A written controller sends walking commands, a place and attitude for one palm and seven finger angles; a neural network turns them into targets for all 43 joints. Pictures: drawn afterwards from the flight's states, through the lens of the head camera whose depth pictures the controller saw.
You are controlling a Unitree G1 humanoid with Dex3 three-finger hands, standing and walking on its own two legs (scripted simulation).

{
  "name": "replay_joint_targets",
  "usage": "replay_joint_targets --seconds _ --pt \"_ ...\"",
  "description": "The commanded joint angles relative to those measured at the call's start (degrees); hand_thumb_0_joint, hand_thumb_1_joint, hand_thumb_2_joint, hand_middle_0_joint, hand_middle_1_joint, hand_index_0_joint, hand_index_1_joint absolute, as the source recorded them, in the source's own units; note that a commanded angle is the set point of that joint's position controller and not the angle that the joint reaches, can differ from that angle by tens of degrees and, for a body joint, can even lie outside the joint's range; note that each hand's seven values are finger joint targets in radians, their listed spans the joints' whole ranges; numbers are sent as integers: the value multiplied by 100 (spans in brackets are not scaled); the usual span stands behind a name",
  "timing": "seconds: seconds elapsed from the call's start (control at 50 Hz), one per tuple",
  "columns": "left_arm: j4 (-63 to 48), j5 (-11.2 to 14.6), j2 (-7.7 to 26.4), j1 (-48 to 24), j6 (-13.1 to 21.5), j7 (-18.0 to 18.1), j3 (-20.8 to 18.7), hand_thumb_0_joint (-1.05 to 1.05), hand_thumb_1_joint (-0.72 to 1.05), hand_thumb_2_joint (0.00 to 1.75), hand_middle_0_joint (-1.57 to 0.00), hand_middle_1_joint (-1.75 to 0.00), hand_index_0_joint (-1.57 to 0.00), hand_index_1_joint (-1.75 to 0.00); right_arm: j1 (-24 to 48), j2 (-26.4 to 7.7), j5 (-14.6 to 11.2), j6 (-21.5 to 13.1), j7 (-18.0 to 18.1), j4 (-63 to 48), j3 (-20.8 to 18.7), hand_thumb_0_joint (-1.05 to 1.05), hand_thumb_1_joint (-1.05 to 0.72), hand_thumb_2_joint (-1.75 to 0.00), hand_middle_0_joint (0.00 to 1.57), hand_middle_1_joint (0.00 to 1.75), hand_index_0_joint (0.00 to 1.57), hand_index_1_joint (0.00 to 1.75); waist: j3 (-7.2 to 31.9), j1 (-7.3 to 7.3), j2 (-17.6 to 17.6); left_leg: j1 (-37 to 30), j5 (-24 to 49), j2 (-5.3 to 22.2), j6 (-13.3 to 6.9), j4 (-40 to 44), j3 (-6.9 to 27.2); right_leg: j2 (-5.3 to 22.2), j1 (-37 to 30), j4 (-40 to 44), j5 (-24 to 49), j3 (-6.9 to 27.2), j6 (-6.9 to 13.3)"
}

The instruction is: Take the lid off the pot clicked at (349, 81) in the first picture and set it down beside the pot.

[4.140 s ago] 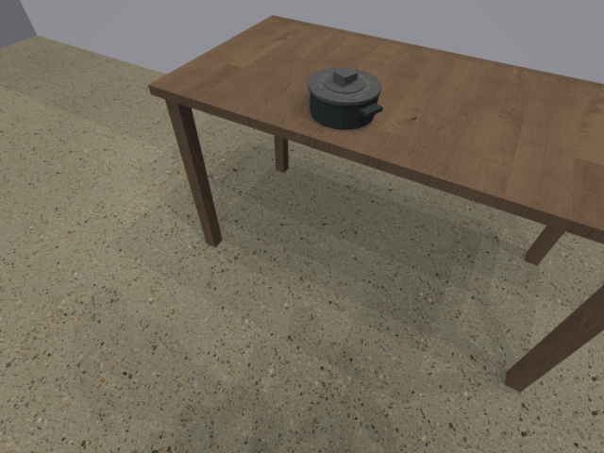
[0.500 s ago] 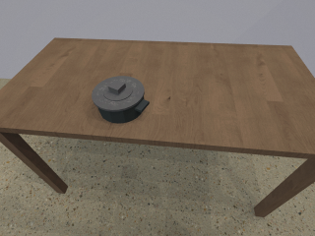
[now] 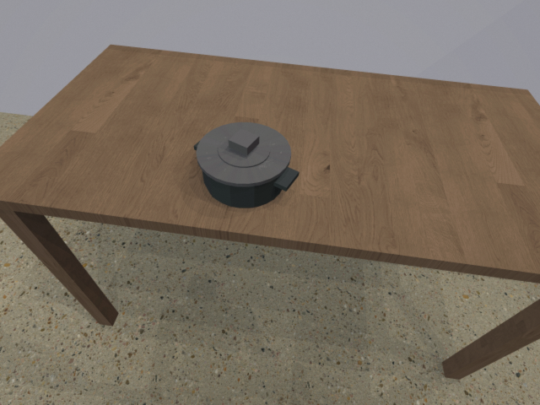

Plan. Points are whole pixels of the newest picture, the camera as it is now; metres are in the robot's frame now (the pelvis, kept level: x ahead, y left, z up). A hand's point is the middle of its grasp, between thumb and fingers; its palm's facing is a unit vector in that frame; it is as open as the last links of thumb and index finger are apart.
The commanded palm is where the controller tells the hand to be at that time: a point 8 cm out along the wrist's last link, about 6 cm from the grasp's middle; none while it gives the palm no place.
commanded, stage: come to a stop and stand still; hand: left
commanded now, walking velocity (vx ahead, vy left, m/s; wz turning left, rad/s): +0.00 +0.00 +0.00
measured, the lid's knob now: (244, 141) +0.55 +0.09 +0.08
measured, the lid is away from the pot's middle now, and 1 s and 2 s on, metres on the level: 0.00 0.00 0.00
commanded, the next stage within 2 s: look again from close up in 0.26 s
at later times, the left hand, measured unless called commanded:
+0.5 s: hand out of the picture +0.01 +0.17 -0.18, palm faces +0.01 -0.98 -0.18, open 7.3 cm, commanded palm none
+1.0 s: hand out of the picture -0.01 +0.13 -0.17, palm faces +0.01 -0.99 -0.17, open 7.3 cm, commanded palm none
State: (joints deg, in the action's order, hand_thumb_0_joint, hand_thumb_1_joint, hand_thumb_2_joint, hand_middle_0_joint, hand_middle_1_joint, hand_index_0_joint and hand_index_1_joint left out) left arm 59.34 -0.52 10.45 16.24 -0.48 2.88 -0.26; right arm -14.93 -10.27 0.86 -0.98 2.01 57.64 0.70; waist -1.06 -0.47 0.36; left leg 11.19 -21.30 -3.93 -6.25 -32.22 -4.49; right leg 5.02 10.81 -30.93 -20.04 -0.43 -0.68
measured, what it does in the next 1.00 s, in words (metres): stands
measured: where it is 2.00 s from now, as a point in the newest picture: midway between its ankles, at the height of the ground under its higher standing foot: outside the picture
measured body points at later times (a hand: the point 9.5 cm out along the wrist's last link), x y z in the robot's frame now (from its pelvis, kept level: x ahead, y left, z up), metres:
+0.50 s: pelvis +0.00 +0.00 +0.00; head +0.03 +0.01 +0.45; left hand +0.01 +0.22 -0.16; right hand +0.00 -0.23 -0.15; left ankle -0.04 +0.04 -0.73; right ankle -0.04 -0.18 -0.73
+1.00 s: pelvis -0.02 -0.03 +0.01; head +0.01 -0.02 +0.46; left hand -0.01 +0.18 -0.16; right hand +0.00 -0.26 -0.14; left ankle -0.04 +0.04 -0.73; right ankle -0.04 -0.18 -0.73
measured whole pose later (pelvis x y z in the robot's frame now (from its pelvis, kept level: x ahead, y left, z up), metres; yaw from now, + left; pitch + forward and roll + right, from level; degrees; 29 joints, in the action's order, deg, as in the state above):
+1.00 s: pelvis -0.02 -0.03 +0.01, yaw -1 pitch -1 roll +0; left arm 61.2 -0.4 8.6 16.8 -0.1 2.3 0.6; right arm -14.6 -8.8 0.3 -0.5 1.8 62.2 -0.1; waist -3.7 -0.3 1.3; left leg 8.9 -17.3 -2.0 -3.5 -27.1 -4.5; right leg 3.2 9.4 -27.1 -16.5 -0.5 -2.6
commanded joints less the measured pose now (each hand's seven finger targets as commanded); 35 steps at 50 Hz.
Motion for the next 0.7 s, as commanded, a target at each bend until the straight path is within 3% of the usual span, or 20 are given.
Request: replay_joint_targets --seconds 0.0,0.12,0.22,0.24,0.32,0.34,0.42,0.44,0.52,0.68 --pt "-189 -17 411 413 -3 6 -44 0 90 90 -20 -30 -20 -30 -403 -695 -2 -80 50 -205 -147 0 -90 -90 20 30 20 30 -139 -27 -263 -197 3408 1152 295 983 1167 -62 183 83 685 -129 165" --pt "-187 -9 461 370 -37 -7 -42 0 90 90 -20 -30 -20 -30 -403 -700 -8 -73 60 -150 -143 0 -90 -90 20 30 20 30 -115 -19 -345 -358 3379 1121 354 1075 1105 -17 187 163 721 -88 135" --pt "-143 -2 501 409 -8 0 -46 0 90 90 -20 -30 -20 -30 -427 -660 -18 -76 57 -66 -154 0 -90 -90 20 30 20 30 102 -21 -224 -548 3562 1050 334 922 976 71 7 240 1228 -39 151" --pt "-150 0 544 386 -6 -3 -50 0 90 90 -20 -30 -20 -30 -430 -644 -22 -70 54 -72 -154 0 -90 -90 20 30 20 30 56 -34 -19 -477 3499 1050 309 895 977 79 -46 280 1358 -55 162" --pt "-89 4 478 395 -19 4 -35 0 90 90 -20 -30 -20 -30 -443 -603 -24 -63 55 23 -154 0 -90 -90 20 30 20 30 -111 -21 -293 -428 3232 1013 318 1002 943 91 17 311 1237 -13 138" --pt "-101 4 510 400 -19 -2 -41 0 90 90 -20 -30 -20 -30 -443 -583 -25 -56 50 18 -149 0 -90 -90 20 30 20 30 -119 -36 -119 -378 3116 1027 293 986 934 88 -21 355 1256 -37 145" --pt "-43 0 439 442 -15 0 -33 0 90 90 -20 -30 -20 -30 -451 -550 -30 -59 46 87 -155 0 -90 -90 20 30 20 30 -149 -29 -205 -366 2878 988 290 1031 902 108 -9 381 1268 13 134" --pt "-51 -1 478 427 -7 -4 -43 0 90 90 -20 -30 -20 -30 -441 -537 -33 -57 43 81 -162 0 -90 -90 20 30 20 30 -121 -35 -47 -356 2871 994 271 991 899 99 -50 400 1359 13 149" --pt "1 1 415 460 11 3 -41 0 90 90 -20 -30 -20 -30 -458 -499 -37 -68 49 133 -170 0 -90 -90 20 30 20 30 -18 -16 -162 -482 2950 978 281 957 838 135 -67 399 1527 59 144" --pt "35 -9 391 462 26 1 -36 0 90 90 -20 -30 -20 -30 -391 -427 -44 -43 37 177 -187 0 -90 -90 20 30 20 30 -257 -13 -88 -319 2474 951 294 966 756 156 1 535 1596 124 155"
